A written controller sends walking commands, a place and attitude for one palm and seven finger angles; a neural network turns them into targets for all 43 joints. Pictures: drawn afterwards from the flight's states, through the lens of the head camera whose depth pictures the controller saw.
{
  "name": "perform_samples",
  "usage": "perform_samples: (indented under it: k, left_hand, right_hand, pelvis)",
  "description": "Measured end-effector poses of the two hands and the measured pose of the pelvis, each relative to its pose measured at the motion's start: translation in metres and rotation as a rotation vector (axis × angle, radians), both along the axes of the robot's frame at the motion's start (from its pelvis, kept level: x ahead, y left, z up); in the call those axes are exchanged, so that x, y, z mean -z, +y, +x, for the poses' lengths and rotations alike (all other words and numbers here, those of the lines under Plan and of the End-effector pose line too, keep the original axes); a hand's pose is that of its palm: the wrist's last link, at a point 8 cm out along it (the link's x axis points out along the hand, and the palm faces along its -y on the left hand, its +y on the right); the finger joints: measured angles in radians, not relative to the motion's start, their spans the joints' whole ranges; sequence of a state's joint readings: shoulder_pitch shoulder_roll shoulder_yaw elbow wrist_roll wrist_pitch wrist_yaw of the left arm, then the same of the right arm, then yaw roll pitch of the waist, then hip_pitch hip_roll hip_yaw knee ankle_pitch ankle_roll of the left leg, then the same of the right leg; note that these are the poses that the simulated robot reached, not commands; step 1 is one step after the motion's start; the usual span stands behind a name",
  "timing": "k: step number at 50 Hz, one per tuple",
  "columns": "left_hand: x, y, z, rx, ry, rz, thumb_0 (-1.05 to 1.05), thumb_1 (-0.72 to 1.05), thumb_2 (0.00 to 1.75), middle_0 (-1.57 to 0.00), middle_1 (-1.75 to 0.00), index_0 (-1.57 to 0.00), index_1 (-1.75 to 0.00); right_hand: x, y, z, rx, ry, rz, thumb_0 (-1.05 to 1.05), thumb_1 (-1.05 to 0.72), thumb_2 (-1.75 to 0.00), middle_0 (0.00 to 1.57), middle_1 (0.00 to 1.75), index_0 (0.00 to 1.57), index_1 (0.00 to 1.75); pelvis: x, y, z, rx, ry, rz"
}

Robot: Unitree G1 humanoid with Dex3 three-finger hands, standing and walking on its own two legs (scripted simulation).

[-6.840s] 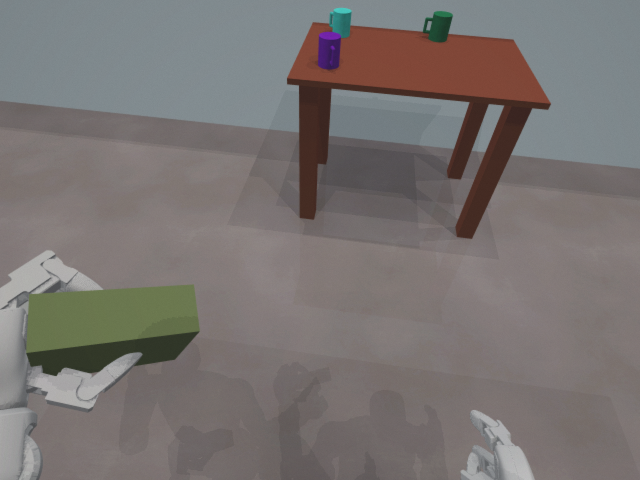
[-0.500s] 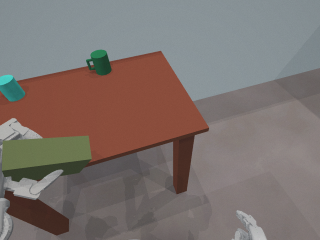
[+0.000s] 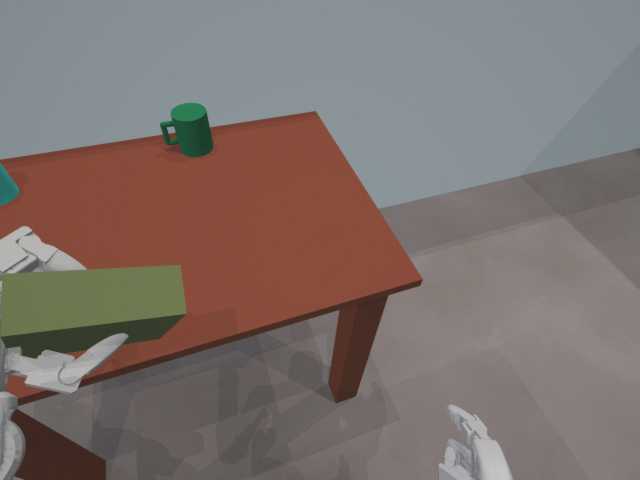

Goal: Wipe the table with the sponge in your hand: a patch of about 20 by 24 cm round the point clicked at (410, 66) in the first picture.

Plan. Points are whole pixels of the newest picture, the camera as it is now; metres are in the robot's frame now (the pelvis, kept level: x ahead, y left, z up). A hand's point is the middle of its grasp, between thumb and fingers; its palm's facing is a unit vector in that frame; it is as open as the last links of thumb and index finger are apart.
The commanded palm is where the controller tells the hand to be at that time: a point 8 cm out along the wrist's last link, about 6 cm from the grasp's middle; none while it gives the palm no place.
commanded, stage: come to a stop and stand still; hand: left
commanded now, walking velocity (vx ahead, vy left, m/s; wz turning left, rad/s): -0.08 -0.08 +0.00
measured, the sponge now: (123, 310) +0.24 +0.21 +0.15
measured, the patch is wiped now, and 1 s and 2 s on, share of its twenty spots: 0.00 0.00 0.00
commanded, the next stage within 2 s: look again from close up in 0.76 s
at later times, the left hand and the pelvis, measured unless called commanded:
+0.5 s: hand (97, 367) +0.18 +0.21 +0.16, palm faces +0.38 -0.84 -0.38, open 9.1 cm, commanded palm +0.13 +0.25 +0.18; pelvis -0.03 -0.03 +0.00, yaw -1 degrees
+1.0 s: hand (9, 294) +0.21 +0.27 +0.21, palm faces +0.50 -0.76 -0.42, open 9.1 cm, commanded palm +0.11 +0.26 +0.18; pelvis -0.04 -0.02 +0.00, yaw +1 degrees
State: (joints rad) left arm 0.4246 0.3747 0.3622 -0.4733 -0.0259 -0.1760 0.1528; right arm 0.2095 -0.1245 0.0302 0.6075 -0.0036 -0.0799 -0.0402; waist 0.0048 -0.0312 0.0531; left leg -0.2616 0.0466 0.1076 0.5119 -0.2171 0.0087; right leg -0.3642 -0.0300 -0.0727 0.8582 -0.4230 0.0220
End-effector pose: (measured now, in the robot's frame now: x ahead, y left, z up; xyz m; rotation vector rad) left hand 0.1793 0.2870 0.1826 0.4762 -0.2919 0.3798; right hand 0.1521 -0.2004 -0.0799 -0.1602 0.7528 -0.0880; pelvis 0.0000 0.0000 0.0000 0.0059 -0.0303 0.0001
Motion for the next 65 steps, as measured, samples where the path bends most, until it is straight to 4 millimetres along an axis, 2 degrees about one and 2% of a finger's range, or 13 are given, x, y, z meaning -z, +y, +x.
perform_samples:
  k: [4, 9, 13, 18, 25, 33, 43, 47, 50, 53, 58, 61, 65]
  left_hand:
    - [-0.002, -0.025, -0.005, 0.055, 0.020, 0.006, -0.01, -0.43, 1.03, -0.86, -1.36, -0.86, -1.35]
    - [-0.013, -0.044, -0.012, 0.061, 0.029, 0.067, -0.01, -0.43, 1.03, -0.86, -1.36, -0.86, -1.35]
    - [-0.013, -0.045, -0.016, 0.036, 0.050, 0.049, -0.01, -0.43, 1.03, -0.86, -1.35, -0.86, -1.35]
    - [0.003, -0.040, -0.024, 0.017, 0.074, 0.000, -0.01, -0.43, 1.03, -0.86, -1.35, -0.86, -1.35]
    - [0.012, -0.041, -0.041, 0.015, 0.066, -0.038, -0.01, -0.43, 1.03, -0.86, -1.35, -0.86, -1.35]
    - [-0.002, -0.048, -0.046, 0.015, 0.032, -0.004, -0.01, -0.43, 1.03, -0.86, -1.35, -0.86, -1.35]
    - [0.016, -0.040, -0.042, 0.019, 0.129, -0.036, -0.01, -0.43, 1.03, -0.86, -1.35, -0.85, -1.35]
    - [-0.022, -0.010, -0.021, 0.027, -0.037, 0.124, -0.01, -0.43, 1.03, -0.86, -1.35, -0.86, -1.35]
    - [-0.039, 0.015, -0.013, -0.028, -0.149, 0.127, -0.01, -0.43, 1.03, -0.86, -1.35, -0.85, -1.35]
    - [-0.028, 0.015, -0.013, -0.003, -0.125, 0.070, -0.01, -0.42, 1.03, -0.86, -1.35, -0.85, -1.35]
    - [0.017, -0.005, -0.010, 0.105, 0.054, -0.052, -0.01, -0.42, 1.03, -0.85, -1.36, -0.85, -1.36]
    - [0.031, 0.005, 0.001, 0.104, 0.109, -0.048, -0.01, -0.42, 1.03, -0.85, -1.36, -0.85, -1.36]
    - [0.022, 0.029, 0.021, 0.051, 0.079, -0.003, 0.00, -0.42, 1.03, -0.85, -1.36, -0.85, -1.36]
  right_hand:
    - [0.004, 0.011, 0.001, -0.049, -0.012, 0.045, 0.01, -0.90, -0.90, 0.21, 0.30, 0.20, 0.30]
    - [0.012, -0.006, 0.001, -0.052, -0.014, 0.064, 0.01, -0.90, -0.90, 0.21, 0.30, 0.20, 0.30]
    - [0.011, -0.034, -0.005, -0.004, -0.006, 0.031, 0.01, -0.90, -0.90, 0.21, 0.30, 0.20, 0.30]
    - [0.003, -0.066, -0.018, 0.045, -0.001, -0.063, 0.01, -0.90, -0.90, 0.21, 0.30, 0.20, 0.30]
    - [-0.013, -0.081, -0.036, 0.056, -0.003, -0.137, 0.01, -0.90, -0.90, 0.20, 0.30, 0.20, 0.30]
    - [-0.003, -0.068, -0.042, 0.025, -0.013, -0.070, 0.01, -0.90, -0.90, 0.20, 0.30, 0.20, 0.30]
    - [0.004, -0.049, -0.054, 0.027, 0.041, -0.041, 0.01, -0.90, -0.90, 0.21, 0.30, 0.20, 0.30]
    - [0.005, -0.040, -0.053, -0.054, 0.044, -0.066, 0.01, -0.90, -0.90, 0.20, 0.30, 0.20, 0.30]
    - [0.004, -0.038, -0.049, -0.086, 0.042, -0.067, 0.01, -0.90, -0.90, 0.21, 0.30, 0.20, 0.30]
    - [-0.001, -0.038, -0.044, -0.058, 0.014, -0.063, 0.01, -0.90, -0.90, 0.21, 0.30, 0.20, 0.30]
    - [-0.007, -0.031, -0.034, -0.029, 0.024, -0.093, 0.01, -0.90, -0.90, 0.20, 0.30, 0.20, 0.30]
    - [-0.010, -0.022, -0.020, -0.045, 0.043, -0.119, 0.01, -0.90, -0.90, 0.20, 0.30, 0.20, 0.30]
    - [-0.013, -0.006, 0.007, -0.082, 0.026, -0.124, 0.01, -0.90, -0.90, 0.20, 0.30, 0.20, 0.30]
  pelvis:
    - [0.001, -0.009, -0.002, 0.004, -0.002, 0.008]
    - [0.002, -0.023, -0.006, 0.002, -0.013, -0.015]
    - [0.000, -0.027, -0.010, 0.013, -0.005, -0.003]
    - [0.002, -0.028, -0.016, 0.002, -0.004, -0.015]
    - [-0.002, -0.033, -0.028, 0.011, -0.017, 0.000]
    - [-0.003, -0.035, -0.038, 0.010, -0.010, -0.009]
    - [-0.004, -0.027, -0.037, 0.013, -0.005, -0.016]
    - [0.001, -0.029, -0.043, -0.038, 0.004, -0.020]
    - [0.004, -0.025, -0.041, -0.014, 0.016, -0.022]
    - [0.002, -0.011, -0.032, 0.017, 0.024, -0.027]
    - [-0.003, 0.010, -0.013, 0.031, 0.030, -0.022]
    - [-0.004, 0.015, -0.005, 0.021, 0.034, -0.019]
    - [-0.003, 0.021, 0.003, 0.009, 0.040, -0.025]
